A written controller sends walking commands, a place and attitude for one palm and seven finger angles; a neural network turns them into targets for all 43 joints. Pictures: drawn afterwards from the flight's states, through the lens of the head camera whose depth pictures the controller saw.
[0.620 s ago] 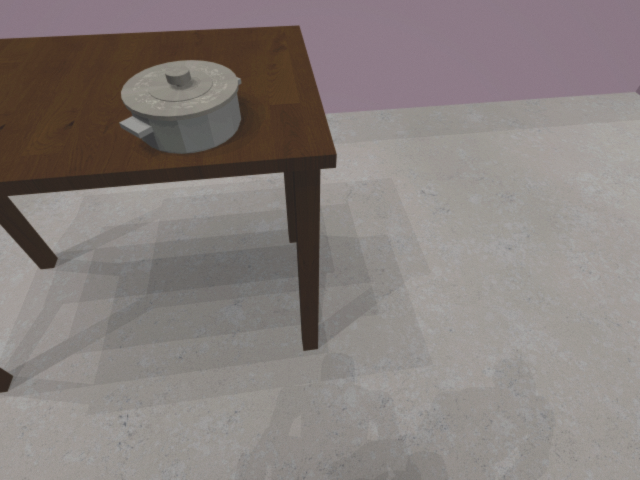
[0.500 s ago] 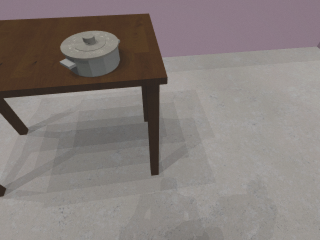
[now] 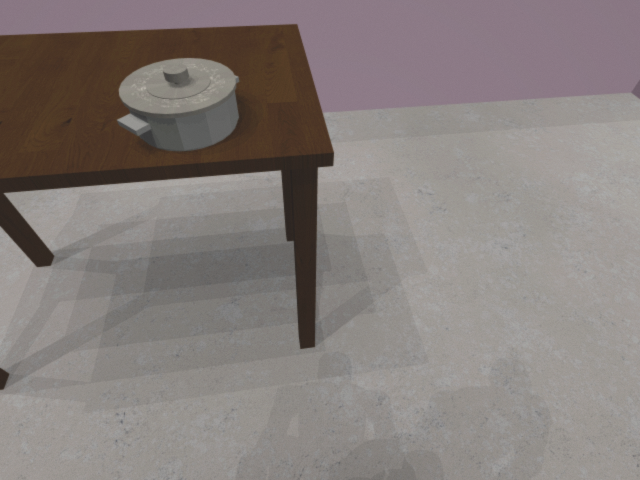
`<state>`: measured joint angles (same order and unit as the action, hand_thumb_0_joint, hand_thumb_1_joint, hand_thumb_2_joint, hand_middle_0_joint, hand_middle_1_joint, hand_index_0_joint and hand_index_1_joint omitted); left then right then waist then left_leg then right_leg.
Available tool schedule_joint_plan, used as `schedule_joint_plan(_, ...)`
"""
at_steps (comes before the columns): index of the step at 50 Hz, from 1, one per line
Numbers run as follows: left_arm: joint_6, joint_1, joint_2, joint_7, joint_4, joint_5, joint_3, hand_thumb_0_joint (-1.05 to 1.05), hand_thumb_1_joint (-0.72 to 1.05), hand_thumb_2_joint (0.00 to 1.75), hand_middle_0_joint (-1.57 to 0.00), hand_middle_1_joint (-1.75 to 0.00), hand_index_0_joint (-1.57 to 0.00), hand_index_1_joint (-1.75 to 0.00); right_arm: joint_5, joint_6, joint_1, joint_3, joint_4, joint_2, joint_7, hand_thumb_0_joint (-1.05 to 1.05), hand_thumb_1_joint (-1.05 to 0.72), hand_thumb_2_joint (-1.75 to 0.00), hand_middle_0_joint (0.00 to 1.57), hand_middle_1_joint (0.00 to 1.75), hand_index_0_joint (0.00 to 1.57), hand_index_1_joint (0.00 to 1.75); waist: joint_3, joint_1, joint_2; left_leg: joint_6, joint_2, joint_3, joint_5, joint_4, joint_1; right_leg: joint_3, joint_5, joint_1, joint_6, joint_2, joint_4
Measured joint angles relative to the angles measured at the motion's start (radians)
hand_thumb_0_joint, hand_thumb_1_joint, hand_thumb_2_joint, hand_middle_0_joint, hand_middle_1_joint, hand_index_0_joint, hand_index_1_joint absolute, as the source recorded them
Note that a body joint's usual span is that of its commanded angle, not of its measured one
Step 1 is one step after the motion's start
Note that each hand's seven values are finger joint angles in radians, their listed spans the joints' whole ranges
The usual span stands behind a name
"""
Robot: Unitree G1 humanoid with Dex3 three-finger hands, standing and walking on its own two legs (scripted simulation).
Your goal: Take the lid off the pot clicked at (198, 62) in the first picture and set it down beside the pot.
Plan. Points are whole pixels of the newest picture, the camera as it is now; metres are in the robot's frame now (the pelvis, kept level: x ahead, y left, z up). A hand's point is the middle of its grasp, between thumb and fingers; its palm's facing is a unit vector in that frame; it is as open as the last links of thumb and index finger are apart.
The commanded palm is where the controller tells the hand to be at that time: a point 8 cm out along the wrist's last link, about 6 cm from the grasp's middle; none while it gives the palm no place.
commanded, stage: look at it before walking up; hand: left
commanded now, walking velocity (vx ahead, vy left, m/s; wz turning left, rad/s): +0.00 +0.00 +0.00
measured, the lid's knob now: (175, 72) +0.70 +0.29 +0.15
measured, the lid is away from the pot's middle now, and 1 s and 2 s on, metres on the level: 0.00 0.00 0.00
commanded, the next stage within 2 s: turn to face it in 0.02 s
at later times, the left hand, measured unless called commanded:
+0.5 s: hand out of the picture +0.00 +0.19 -0.18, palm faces +0.10 -0.97 -0.23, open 7.4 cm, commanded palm none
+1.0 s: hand out of the picture -0.05 +0.15 -0.15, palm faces +0.27 -0.93 -0.27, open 7.4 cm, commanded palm none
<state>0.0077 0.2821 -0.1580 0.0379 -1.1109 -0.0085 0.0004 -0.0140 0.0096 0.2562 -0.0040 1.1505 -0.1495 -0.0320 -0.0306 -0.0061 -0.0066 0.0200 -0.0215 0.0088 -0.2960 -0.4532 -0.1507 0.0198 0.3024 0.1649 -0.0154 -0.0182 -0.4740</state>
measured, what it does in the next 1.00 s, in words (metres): lifts its left foot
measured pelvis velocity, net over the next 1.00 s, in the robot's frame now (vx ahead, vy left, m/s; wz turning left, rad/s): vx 0.00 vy -0.03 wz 0.22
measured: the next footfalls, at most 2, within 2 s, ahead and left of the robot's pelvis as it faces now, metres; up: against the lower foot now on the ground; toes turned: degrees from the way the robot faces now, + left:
left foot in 1.34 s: +0.15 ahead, +0.17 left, +0.00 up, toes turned +19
right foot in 1.72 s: +0.35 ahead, -0.04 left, +0.00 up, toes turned +4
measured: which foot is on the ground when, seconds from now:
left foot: down 0.00-0.80, up 0.82-1.00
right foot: down 0.00-1.00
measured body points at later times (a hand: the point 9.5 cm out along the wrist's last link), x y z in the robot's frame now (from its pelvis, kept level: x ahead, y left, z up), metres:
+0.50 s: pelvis -0.01 +0.00 -0.01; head +0.02 +0.00 +0.44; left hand +0.00 +0.24 -0.16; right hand +0.02 -0.23 -0.17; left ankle -0.03 +0.13 -0.74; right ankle -0.03 -0.11 -0.74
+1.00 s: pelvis +0.00 -0.03 +0.01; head +0.02 -0.06 +0.45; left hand -0.06 +0.20 -0.13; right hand +0.10 -0.27 -0.16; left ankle -0.05 +0.12 -0.65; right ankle -0.05 -0.12 -0.74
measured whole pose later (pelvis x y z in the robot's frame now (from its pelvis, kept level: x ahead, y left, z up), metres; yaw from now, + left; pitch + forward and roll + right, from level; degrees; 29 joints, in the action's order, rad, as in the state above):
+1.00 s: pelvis +0.00 -0.03 +0.01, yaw +13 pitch +0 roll +3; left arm 0.05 0.36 -0.16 0.02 -1.02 -0.02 -0.02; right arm -0.04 -0.03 0.22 0.06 1.03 -0.24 0.02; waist -0.02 0.01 0.03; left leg 0.00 -0.03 0.01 -0.31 -1.09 -0.48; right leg -0.10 0.32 0.08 -0.06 0.02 -0.40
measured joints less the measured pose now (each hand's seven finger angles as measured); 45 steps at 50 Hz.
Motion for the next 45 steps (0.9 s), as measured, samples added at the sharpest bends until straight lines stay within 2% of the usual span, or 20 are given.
schedule_joint_plan(11, -0.004, -0.006, 0.0, 0.0, 0.003, 0.0, -0.003, 0.01, 0.91, 0.9, -0.2, -0.3, -0.2, -0.3, 0.0, -0.001, 0.004, -0.001, -0.003, 0.003, -0.001, 0.0, -0.91, -0.9, 0.2, 0.29, 0.2, 0.3, 0.0, -0.002, -0.001, -0.001, 0.004, -0.007, 0.001, -0.003, -0.003, -0.007, 0.002, 0.0, 0.001, 0.004, -0.003)
schedule_joint_plan(24, -0.023, -0.035, -0.018, -0.002, 0.067, -0.002, -0.032, 0.01, 0.91, 0.9, -0.2, -0.3, -0.2, -0.3, -0.004, -0.027, -0.011, 0.019, -0.059, -0.017, 0.007, 0.0, -0.91, -0.9, 0.2, 0.29, 0.2, 0.3, -0.025, -0.001, 0.01, -0.003, 0.026, -0.057, -0.033, -0.12, -0.092, -0.057, 0.05, 0.061, 0.001, 0.025, -0.105)
schedule_joint_plan(30, -0.039, -0.046, -0.04, -0.004, 0.088, -0.002, -0.042, 0.01, 0.91, 0.9, -0.2, -0.3, -0.2, -0.3, -0.009, -0.026, -0.026, 0.024, -0.094, -0.029, 0.01, 0.01, -0.91, -0.9, 0.2, 0.29, 0.2, 0.3, -0.03, -0.001, -0.008, -0.012, 0.044, -0.069, -0.039, -0.15, -0.116, -0.069, 0.067, 0.083, 0.009, 0.044, -0.145)
schedule_joint_plan(36, -0.044, -0.079, -0.062, -0.005, 0.117, 0.0, -0.052, 0.01, 0.91, 0.9, -0.2, -0.3, -0.2, -0.3, -0.015, -0.024, -0.034, 0.025, -0.131, -0.025, 0.007, 0.0, -0.91, -0.9, 0.2, 0.29, 0.2, 0.3, -0.036, 0.0, -0.012, -0.005, 0.055, -0.095, -0.001, -0.111, -0.131, -0.039, 0.169, 0.13, 0.013, 0.028, -0.258)
schedule_joint_plan(39, -0.029, -0.085, -0.057, -0.008, 0.135, 0.002, -0.05, 0.01, 0.91, 0.9, -0.2, -0.3, -0.2, -0.3, -0.014, -0.032, -0.036, 0.028, -0.141, -0.038, 0.009, 0.0, -0.91, -0.9, 0.2, 0.3, 0.2, 0.3, -0.034, 0.003, 0.011, 0.014, 0.056, -0.121, 0.014, -0.106, -0.147, -0.042, 0.071, 0.086, 0.019, 0.022, -0.135)
schedule_joint_plan(40, -0.021, -0.085, -0.048, -0.008, 0.135, -0.001, -0.048, 0.01, 0.91, 0.9, -0.2, -0.3, -0.2, -0.3, -0.01, -0.035, -0.04, 0.031, -0.139, -0.048, 0.01, 0.0, -0.91, -0.9, 0.2, 0.3, 0.2, 0.3, -0.036, 0.004, 0.031, 0.008, 0.048, -0.131, 0.007, -0.129, -0.158, -0.055, 0.051, 0.077, 0.006, 0.012, -0.117)
schedule_joint_plan(41, -0.013, -0.08, -0.042, -0.009, 0.136, -0.004, -0.044, 0.01, 0.91, 0.9, -0.2, -0.3, -0.2, -0.3, -0.009, -0.041, -0.041, 0.036, -0.136, -0.054, 0.011, 0.01, -0.91, -0.9, 0.2, 0.3, 0.2, 0.3, -0.035, 0.003, 0.043, -0.001, 0.046, -0.125, -0.053, -0.182, -0.175, -0.068, 0.053, 0.068, -0.011, 0.009, -0.113)
schedule_joint_plan(43, -0.001, -0.055, -0.034, -0.014, 0.137, -0.008, -0.037, 0.01, 0.91, 0.9, -0.2, -0.3, -0.2, -0.3, -0.013, -0.049, -0.036, 0.044, -0.13, -0.063, 0.018, 0.01, -0.91, -0.9, 0.2, 0.29, 0.2, 0.3, -0.021, 0.006, 0.044, -0.012, 0.052, -0.09, -0.148, -0.351, -0.227, -0.089, 0.062, 0.041, -0.035, 0.02, -0.088)
schedule_joint_plan(45, 0.009, -0.02, -0.025, -0.016, 0.132, -0.009, -0.035, 0.0, 0.91, 0.9, -0.2, -0.3, -0.2, -0.3, -0.019, -0.048, -0.032, 0.051, -0.122, -0.072, 0.03, 0.01, -0.91, -0.9, 0.2, 0.29, 0.2, 0.3, -0.007, 0.014, 0.038, -0.018, 0.042, -0.05, -0.134, -0.505, -0.271, -0.1, 0.052, 0.001, -0.044, 0.03, -0.039)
